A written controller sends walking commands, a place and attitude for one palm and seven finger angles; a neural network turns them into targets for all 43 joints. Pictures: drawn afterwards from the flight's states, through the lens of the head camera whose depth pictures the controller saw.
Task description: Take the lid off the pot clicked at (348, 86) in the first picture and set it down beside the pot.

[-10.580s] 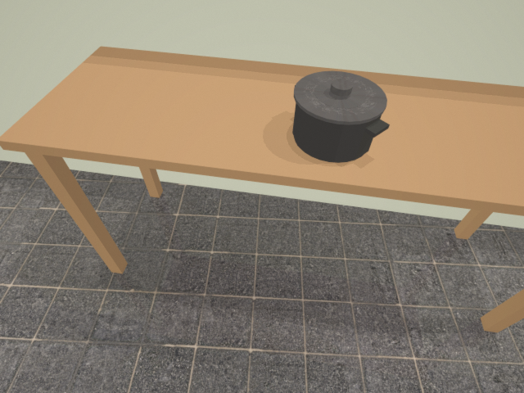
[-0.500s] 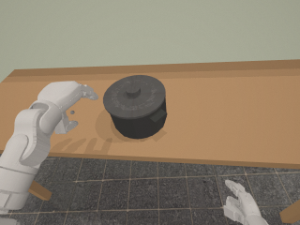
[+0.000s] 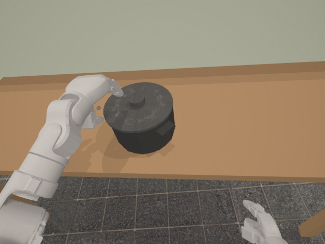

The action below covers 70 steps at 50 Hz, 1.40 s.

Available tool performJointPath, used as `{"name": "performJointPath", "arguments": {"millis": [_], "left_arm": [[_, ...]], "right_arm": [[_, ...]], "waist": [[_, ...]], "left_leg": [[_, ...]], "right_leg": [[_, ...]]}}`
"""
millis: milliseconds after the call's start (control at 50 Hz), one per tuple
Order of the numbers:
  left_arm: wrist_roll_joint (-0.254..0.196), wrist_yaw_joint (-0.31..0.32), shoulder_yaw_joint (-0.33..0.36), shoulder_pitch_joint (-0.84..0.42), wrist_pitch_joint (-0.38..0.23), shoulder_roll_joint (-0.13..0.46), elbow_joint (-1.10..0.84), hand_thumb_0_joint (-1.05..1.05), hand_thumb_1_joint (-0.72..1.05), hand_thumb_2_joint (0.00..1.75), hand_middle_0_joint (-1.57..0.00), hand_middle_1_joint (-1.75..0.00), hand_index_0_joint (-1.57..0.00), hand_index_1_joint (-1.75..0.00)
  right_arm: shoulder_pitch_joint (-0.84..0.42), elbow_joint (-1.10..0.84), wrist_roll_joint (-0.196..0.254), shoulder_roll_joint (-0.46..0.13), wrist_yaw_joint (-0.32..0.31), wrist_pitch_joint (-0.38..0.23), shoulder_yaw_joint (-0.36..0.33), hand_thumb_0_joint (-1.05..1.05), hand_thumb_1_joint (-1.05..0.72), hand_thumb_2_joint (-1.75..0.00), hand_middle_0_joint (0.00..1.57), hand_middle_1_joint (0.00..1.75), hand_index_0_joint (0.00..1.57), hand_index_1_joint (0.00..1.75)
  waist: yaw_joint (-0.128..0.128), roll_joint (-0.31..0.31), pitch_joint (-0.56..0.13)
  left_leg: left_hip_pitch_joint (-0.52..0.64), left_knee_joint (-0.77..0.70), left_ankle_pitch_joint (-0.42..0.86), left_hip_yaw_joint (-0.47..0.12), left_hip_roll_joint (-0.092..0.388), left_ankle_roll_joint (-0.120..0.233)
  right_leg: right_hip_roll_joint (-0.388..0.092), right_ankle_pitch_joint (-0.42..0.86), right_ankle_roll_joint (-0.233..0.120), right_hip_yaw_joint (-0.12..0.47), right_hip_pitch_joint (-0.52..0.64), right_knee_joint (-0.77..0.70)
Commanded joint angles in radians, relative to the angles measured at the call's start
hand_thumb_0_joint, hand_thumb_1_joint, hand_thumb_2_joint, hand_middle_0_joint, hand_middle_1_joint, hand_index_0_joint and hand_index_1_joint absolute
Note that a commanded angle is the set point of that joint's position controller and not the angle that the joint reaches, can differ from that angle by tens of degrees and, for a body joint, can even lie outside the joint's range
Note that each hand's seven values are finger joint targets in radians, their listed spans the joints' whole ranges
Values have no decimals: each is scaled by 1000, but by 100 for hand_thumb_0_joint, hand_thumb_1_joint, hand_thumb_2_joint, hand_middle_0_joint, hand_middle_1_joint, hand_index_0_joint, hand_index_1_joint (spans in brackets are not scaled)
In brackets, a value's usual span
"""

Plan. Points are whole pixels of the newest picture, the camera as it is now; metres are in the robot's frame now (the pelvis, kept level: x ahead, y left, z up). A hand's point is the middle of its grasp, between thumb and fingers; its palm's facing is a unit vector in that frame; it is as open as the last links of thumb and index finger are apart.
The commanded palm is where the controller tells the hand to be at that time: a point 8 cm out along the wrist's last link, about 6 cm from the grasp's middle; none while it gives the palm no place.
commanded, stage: move the open hand above the knob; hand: left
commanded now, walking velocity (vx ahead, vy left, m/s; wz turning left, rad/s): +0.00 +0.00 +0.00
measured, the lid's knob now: (136, 99) +0.48 +0.11 +0.10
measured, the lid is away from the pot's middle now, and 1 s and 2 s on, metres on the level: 0.00 0.00 0.00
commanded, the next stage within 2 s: lower the open fingers around the knob in 1.52 s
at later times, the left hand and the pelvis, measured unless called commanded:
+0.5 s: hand (120, 92) +0.43 +0.13 +0.17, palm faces -0.17 -0.04 -0.98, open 10.2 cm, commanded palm +0.41 +0.13 +0.23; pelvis +0.01 +0.00 +0.00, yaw +0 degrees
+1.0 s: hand (132, 85) +0.46 +0.10 +0.17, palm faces -0.21 -0.04 -0.98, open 10.2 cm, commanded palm +0.44 +0.11 +0.23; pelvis +0.01 +0.00 +0.00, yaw -1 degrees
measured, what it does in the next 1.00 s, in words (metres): stands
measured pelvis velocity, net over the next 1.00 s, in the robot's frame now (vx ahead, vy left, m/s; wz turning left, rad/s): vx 0.01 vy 0.00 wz -0.02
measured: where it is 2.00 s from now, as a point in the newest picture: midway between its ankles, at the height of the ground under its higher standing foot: outside the picture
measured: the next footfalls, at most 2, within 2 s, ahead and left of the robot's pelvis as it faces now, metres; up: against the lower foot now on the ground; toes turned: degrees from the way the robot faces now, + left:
none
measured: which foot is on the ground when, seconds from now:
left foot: down 0.00-1.00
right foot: down 0.00-1.00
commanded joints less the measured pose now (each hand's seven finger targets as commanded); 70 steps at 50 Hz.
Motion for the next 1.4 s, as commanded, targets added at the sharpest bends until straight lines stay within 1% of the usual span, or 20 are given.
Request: {"name": "performJointPath", "arguments": {"millis": [0, 40, 160, 320, 360, 420, 460, 560, 620, 700, 720, 740, 800, 920, 940, 1020, 1100, 1220, 1280, 1380], "left_arm": [[22, 51, 114, -462, 11, 188, -142, 0, -34, 148, -83, -8, -83, -8], [37, 57, 135, -510, 13, 226, -183, 0, -34, 148, -83, -8, -83, -8], [43, 71, 90, -528, 41, 164, -52, 0, -34, 148, -83, -8, -83, -8], [50, 77, 20, -657, 62, 91, -56, 0, -34, 148, -83, -8, -83, -8], [60, 85, 40, -657, 76, 111, 37, 0, -34, 148, -83, -8, -83, -8], [64, 90, 69, -711, 73, 144, 4, 0, -34, 148, -83, -8, -83, -8], [66, 85, -5, -711, 84, 53, 31, 0, -34, 148, -83, -8, -83, -8], [69, 88, -22, -765, 100, 34, 142, 0, -34, 148, -83, -8, -83, -8], [71, 96, -5, -865, 93, 60, 93, 0, -34, 148, -83, -8, -83, -8], [62, 108, 21, -812, 114, 54, 281, 0, -34, 148, -83, -8, -83, -8], [72, 105, -25, -868, 114, 14, 272, 0, -34, 148, -83, -8, -83, -8], [78, 109, 6, -866, 110, 45, 253, 0, -34, 148, -83, -8, -83, -8], [70, 102, -24, -829, 105, -1, 254, 0, -34, 148, -83, -8, -83, -8], [83, 104, 32, -854, 90, 80, 247, 0, -34, 148, -83, -8, -83, -8], [82, 101, -6, -844, 93, 32, 258, 0, -34, 148, -83, -8, -83, -8], [69, 102, 14, -865, 88, 59, 244, 0, -34, 148, -83, -8, -83, -8], [57, 99, -24, -849, 84, 10, 249, 0, -34, 148, -83, -8, -83, -8], [72, 114, 14, -879, 69, 65, 208, 0, -34, 148, -83, -8, -83, -8], [71, 114, -14, -844, 96, 20, 265, 0, -34, 148, -83, -8, -83, -8], [80, 103, -36, -843, 101, 8, 197, 0, -34, 148, -83, -8, -83, -8]], "right_arm": [[-141, -169, 12, -91, 1, -46, -31, 0, -90, -90, 20, 30, 20, 30], [-139, -165, 6, -88, 1, -49, -34, 0, -90, -90, 20, 30, 20, 30], [-121, -140, 10, -87, -3, -41, -25, 0, -90, -90, 20, 30, 20, 30], [-126, -139, 8, -75, -2, -38, -24, 0, -90, -90, 20, 30, 20, 30], [-115, -120, 8, -81, -6, -35, -22, 0, -90, -90, 20, 30, 20, 30], [-108, -122, 3, -80, -9, -42, -23, 0, -90, -90, 20, 30, 20, 30], [-113, -119, 7, -72, -3, -40, -26, 0, -90, -90, 20, 30, 20, 30], [-98, -102, 10, -80, -7, -28, -25, 0, -90, -90, 20, 30, 20, 30], [-90, -101, 2, -76, -9, -36, -29, 0, -90, -90, 20, 30, 20, 30], [-56, -66, 2, -91, -17, -30, -29, 0, -90, -90, 20, 30, 20, 30], [-63, -69, 1, -82, -17, -32, -23, 0, -90, -90, 20, 30, 20, 30], [-61, -75, 1, -81, -17, -36, -30, 0, -90, -90, 20, 30, 20, 30], [-62, -84, -2, -84, -11, -35, -36, 0, -90, -90, 20, 30, 20, 30], [-58, -89, -1, -83, -20, -40, -29, 0, -90, -90, 20, 30, 20, 30], [-60, -91, 1, -77, -22, -42, -31, 0, -90, -90, 20, 30, 20, 30], [-54, -88, 1, -83, -27, -44, -32, 0, -90, -90, 20, 30, 20, 30], [-50, -82, 2, -86, -26, -46, -39, 0, -90, -90, 20, 30, 20, 30], [-53, -80, -2, -78, -27, -58, -35, 0, -90, -90, 20, 30, 20, 30], [-60, -74, 3, -81, -21, -49, -31, 0, -90, -90, 20, 30, 20, 30], [-90, -94, 4, -74, -11, -42, -30, 0, -90, -90, 20, 30, 20, 30]], "waist": [[-7, -117, -314], [3, -91, -379], [-7, -143, -319], [-20, -126, -393], [-21, -148, -355], [-14, -132, -426], [-26, -131, -405], [-39, -173, -351], [-37, -138, -444], [-43, -203, -360], [-46, -191, -366], [-37, -178, -389], [-41, -174, -411], [-31, -195, -417], [-38, -196, -394], [-39, -197, -400], [-52, -175, -379], [-38, -155, -451], [-38, -177, -370], [-36, -145, -403]], "left_leg": [[60, -39, 250, -26, -16, 33], [84, -39, 304, -27, -19, 33], [50, -48, 282, -16, -16, 31], [85, -37, 319, -20, -19, 36], [61, -40, 299, -19, -18, 32], [79, -34, 343, -20, -21, 38], [88, -27, 366, -20, -20, 35], [55, -39, 292, -16, -19, 35], [93, -30, 322, -23, -23, 41], [34, -38, 285, -19, -17, 38], [39, -50, 276, -14, -21, 37], [51, -47, 285, -16, -19, 39], [68, -31, 342, -22, -19, 44], [47, -51, 304, -11, -20, 46], [52, -48, 302, -8, -21, 49], [54, -57, 269, -8, -22, 51], [76, -43, 284, -18, -19, 51], [103, -46, 318, -22, -17, 47], [68, -56, 293, -19, -16, 42], [91, -47, 335, -23, -16, 41]], "right_leg": [[60, 221, -59, -16, 149, -27], [59, 273, -60, -11, 191, -16], [59, 266, -55, -19, 165, -21], [59, 301, -58, -16, 181, -7], [60, 294, -57, -19, 166, -7], [57, 341, -59, -10, 213, 3], [57, 359, -58, -14, 185, 5], [60, 308, -57, -20, 149, -6], [59, 332, -60, -11, 186, 4], [59, 324, -58, -17, 161, -9], [59, 316, -55, -15, 159, -10], [57, 321, -57, -12, 172, -5], [57, 368, -61, -12, 177, 1], [53, 355, -53, -3, 211, -7], [55, 353, -53, -5, 188, -11], [54, 323, -50, -1, 192, -22], [58, 317, -57, -10, 150, -24], [57, 333, -58, -4, 185, -12], [58, 316, -59, -14, 155, -18], [57, 339, -62, -13, 165, -10]]}}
